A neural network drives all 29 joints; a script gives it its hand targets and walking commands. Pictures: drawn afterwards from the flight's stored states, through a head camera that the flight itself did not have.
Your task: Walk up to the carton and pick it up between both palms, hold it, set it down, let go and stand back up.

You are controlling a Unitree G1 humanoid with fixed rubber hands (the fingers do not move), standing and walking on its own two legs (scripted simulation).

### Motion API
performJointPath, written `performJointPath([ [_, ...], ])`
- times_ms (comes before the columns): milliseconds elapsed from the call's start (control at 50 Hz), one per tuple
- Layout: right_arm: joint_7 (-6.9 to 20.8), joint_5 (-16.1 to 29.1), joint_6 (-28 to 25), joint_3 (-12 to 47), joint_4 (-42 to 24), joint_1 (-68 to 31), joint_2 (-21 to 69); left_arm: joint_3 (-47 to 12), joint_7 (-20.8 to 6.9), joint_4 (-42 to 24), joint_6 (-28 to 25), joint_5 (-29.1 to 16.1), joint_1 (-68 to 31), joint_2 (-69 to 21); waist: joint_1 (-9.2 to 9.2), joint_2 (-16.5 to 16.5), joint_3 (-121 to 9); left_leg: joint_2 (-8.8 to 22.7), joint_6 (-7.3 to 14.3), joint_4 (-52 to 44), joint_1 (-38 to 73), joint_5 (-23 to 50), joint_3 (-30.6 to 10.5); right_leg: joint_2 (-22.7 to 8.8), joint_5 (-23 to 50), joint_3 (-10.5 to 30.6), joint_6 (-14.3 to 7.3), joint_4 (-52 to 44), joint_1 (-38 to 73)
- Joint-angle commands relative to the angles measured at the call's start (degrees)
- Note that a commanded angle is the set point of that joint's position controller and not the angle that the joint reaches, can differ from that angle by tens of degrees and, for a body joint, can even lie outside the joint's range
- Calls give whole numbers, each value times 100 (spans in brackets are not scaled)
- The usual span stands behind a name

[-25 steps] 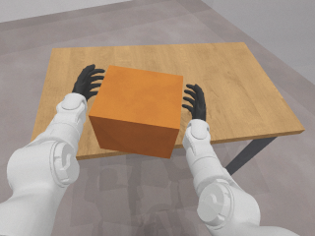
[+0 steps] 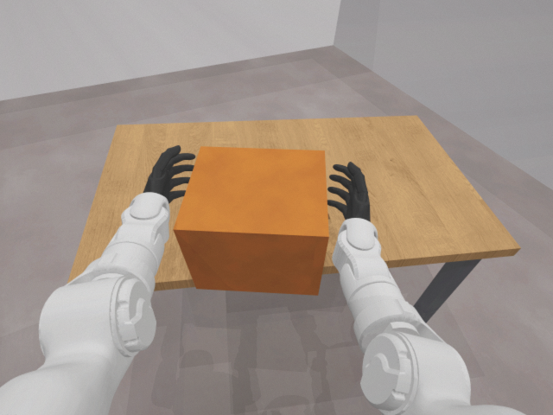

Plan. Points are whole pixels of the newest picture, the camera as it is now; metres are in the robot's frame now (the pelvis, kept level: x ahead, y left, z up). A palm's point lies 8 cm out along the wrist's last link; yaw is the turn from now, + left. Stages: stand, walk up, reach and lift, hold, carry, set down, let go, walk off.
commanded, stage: reach and lift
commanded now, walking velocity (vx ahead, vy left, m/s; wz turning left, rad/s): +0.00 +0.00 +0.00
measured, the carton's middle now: (259, 220) +0.43 +0.01 +0.04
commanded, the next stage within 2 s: hold in 1.96 s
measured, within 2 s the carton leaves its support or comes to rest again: neither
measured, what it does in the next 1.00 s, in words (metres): stands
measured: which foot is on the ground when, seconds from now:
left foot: down 0.00-1.00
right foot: down 0.00-1.00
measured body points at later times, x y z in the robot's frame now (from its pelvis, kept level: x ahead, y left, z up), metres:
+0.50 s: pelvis +0.00 -0.01 +0.00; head -0.02 +0.01 +0.45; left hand +0.43 +0.14 +0.13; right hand +0.40 -0.16 +0.13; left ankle +0.04 +0.11 -0.74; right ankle +0.01 -0.14 -0.74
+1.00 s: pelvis -0.01 -0.01 +0.00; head -0.04 +0.01 +0.45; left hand +0.40 +0.15 +0.14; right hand +0.39 -0.16 +0.15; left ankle +0.04 +0.11 -0.74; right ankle +0.01 -0.14 -0.74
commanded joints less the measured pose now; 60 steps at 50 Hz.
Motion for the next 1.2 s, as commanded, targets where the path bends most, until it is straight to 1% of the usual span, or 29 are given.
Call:
performJointPath([
  [0, 1119, 159, 55, 2087, -267, -3607, 3061, -1383, -784, -1662, -168, -516, -3509, -3913, 175, 716, -2654, -100, -146, -417, 2137, 980, 179, 120, 613, -445, -192, -492, 1254],
  [80, 1198, 317, 255, 2193, -638, -3862, 2935, -955, -768, -1374, 214, -342, -3041, -3837, 437, 293, -2117, -136, 12, -603, 2001, 486, 188, 129, 125, -449, -134, -607, 1428],
  [120, 1172, 432, 363, 2274, -699, -3685, 2974, -1110, -761, -1753, 316, -408, -3039, -3920, 270, 460, -2236, -130, 2, -638, 2057, 552, 165, 107, 422, -407, -103, -567, 1523],
  [140, 1217, 454, 384, 2401, -771, -3667, 2997, -982, -764, -2042, 348, -310, -3065, -3920, 460, 279, -2281, -112, 16, -609, 2158, 648, 169, 154, 315, -383, -122, -555, 1594],
  [160, 1192, 408, 414, 2303, -743, -3738, 2955, -940, -785, -1965, 385, -221, -3198, -3824, 338, 484, -2123, -125, 16, -642, 2063, 503, 192, 84, 352, -364, -101, -594, 1622],
  [200, 1221, 592, 444, 2396, -955, -3876, 2898, -1103, -722, -2163, 545, -377, -3105, -4019, 363, 418, -2300, -125, -17, -653, 2191, 539, 129, 148, 215, -439, -110, -576, 1453],
  [260, 1207, 744, 336, 2869, -1510, -4154, 3055, -1574, -617, -3004, 540, -686, -3566, -4204, 402, 529, -3286, -127, -90, -408, 2332, 1131, 106, 208, 746, -427, -115, -426, 1459],
  [280, 1234, 964, 453, 2932, -1295, -3793, 2936, -1667, -544, -3048, 698, -643, -2966, -4348, 359, 701, -3253, -104, -173, -363, 2610, 1490, 49, 261, 904, -465, -136, -446, 1504],
  [360, 1230, 987, 715, 2886, -923, -3319, 2840, -1309, -682, -2994, 997, -342, -2849, -4013, 416, 202, -2404, -79, -59, -542, 2578, 899, 57, 241, 253, -444, -141, -615, 1518],
  [400, 1181, 1107, 750, 2867, -1200, -3433, 2755, -1328, -674, -3217, 1203, -335, -2755, -4142, 306, 324, -2233, -125, -66, -569, 2597, 888, 42, 239, 330, -453, -136, -649, 1493],
  [460, 1172, 1363, 816, 3112, -1292, -3406, 2634, -1317, -605, -3533, 1455, -222, -2454, -4168, 396, 520, -2222, -168, -115, -522, 2701, 1359, 52, 234, 703, -456, -123, -660, 1629],
  [480, 1168, 1429, 822, 3141, -1425, -3514, 2589, -1472, -592, -3660, 1561, -277, -2465, -4290, 334, 522, -2414, -153, -143, -459, 2777, 1448, 19, 279, 777, -474, -136, -640, 1568],
  [520, 1140, 1591, 826, 3474, -1793, -3605, 2741, -1527, -587, -3940, 1637, -357, -2348, -4315, 499, 345, -2612, -182, -124, -379, 2740, 1741, 11, 282, 1128, -429, -114, -612, 1769],
  [560, 1096, 1748, 931, 3600, -1863, -3433, 2756, -1829, -512, -4458, 1700, -529, -2375, -4489, 322, 301, -2797, -173, -177, -321, 2973, 1915, -43, 303, 1296, -446, -81, -594, 1747],
  [580, 1084, 1732, 963, 3686, -1731, -3208, 2792, -1816, -519, -4698, 1728, -435, -2487, -4357, 375, 307, -2847, -180, -192, -301, 3018, 1876, -19, 315, 1144, -475, -101, -611, 1711],
  [620, 1048, 1736, 1043, 3502, -1678, -3207, 2649, -1823, -564, -4665, 1930, -348, -2343, -4462, 198, 341, -2568, -163, -217, -324, 3083, 1779, -68, 308, 1125, -500, -84, -635, 1585],
  [660, 1091, 1751, 1076, 3491, -1585, -3291, 2637, -1765, -558, -4834, 1995, -275, -2515, -4493, 361, 339, -2405, -167, -194, -431, 2921, 1426, -71, 279, 666, -484, -136, -673, 1592],
  [720, 1081, 1857, 1138, 3438, -1648, -3492, 2535, -1978, -485, -5051, 2202, -356, -2528, -4612, 255, 482, -2328, -181, -200, -486, 2861, 1151, -94, 284, 475, -492, -152, -719, 1485],
  [740, 1072, 1976, 1167, 3652, -1735, -3391, 2488, -1871, -468, -5000, 2325, -258, -2119, -4530, 417, 334, -2245, -219, -166, -446, 2882, 1396, -94, 289, 646, -499, -112, -727, 1600],
  [760, 1080, 2044, 1138, 3737, -2042, -3675, 2546, -1899, -443, -5143, 2339, -291, -2215, -4661, 411, 227, -2313, -205, -146, -430, 2928, 1334, -135, 310, 565, -508, -106, -750, 1566],
  [800, 1113, 1989, 1213, 3501, -1699, -3669, 2354, -2002, -355, -5105, 2446, -223, -2439, -4710, 339, 483, -2053, -147, -259, -511, 2891, 973, -188, 334, 84, -571, -183, -753, 1250],
  [820, 1043, 2169, 1258, 3875, -1856, -3332, 2589, -2023, -365, -5471, 2519, -264, -2253, -4615, 370, 295, -2201, -229, -181, -398, 3002, 1378, -124, 335, 656, -548, -88, -732, 1604],
  [860, 1107, 2115, 1335, 3627, -1590, -3630, 2309, -1824, -368, -5045, 2644, -96, -2291, -4539, 397, 234, -1737, -197, -150, -541, 2778, 709, -160, 308, -18, -540, -110, -810, 1336],
  [900, 1063, 2211, 1323, 3672, -1785, -3466, 2296, -1957, -352, -5391, 2759, -96, -2158, -4727, 389, 383, -1862, -191, -198, -504, 2935, 1018, -157, 343, 243, -598, -147, -775, 1406],
  [920, 1081, 2283, 1352, 3807, -1859, -3655, 2329, -1934, -322, -5273, 2848, -109, -2099, -4668, 523, 355, -1840, -220, -145, -515, 2921, 915, -124, 347, 104, -548, -149, -814, 1386],
  [980, 1087, 2388, 1307, 3927, -2316, -3888, 2394, -2190, -267, -5786, 2878, -248, -2228, -4803, 438, 321, -2257, -201, -161, -412, 2973, 1127, -168, 388, 349, -579, -123, -700, 1413],
  [1040, 1070, 2431, 1398, 4054, -2169, -3896, 2462, -2204, -249, -5752, 2952, -155, -2240, -4747, 545, 321, -2117, -180, -191, -432, 2978, 1142, -185, 434, 268, -577, -140, -741, 1516],
  [1080, 1019, 2376, 1437, 3982, -2164, -3754, 2388, -2277, -267, -5920, 2960, -153, -2343, -4766, 386, 315, -2035, -202, -176, -423, 2984, 1099, -185, 411, 307, -566, -118, -743, 1528],
  [1180, 937, 2477, 1382, 4131, -2819, -3780, 2395, -2509, -273, -6167, 3125, -265, -1935, -4881, 348, 301, -2425, -245, -181, -329, 3116, 1420, -189, 413, 728, -562, -70, -703, 1706],
])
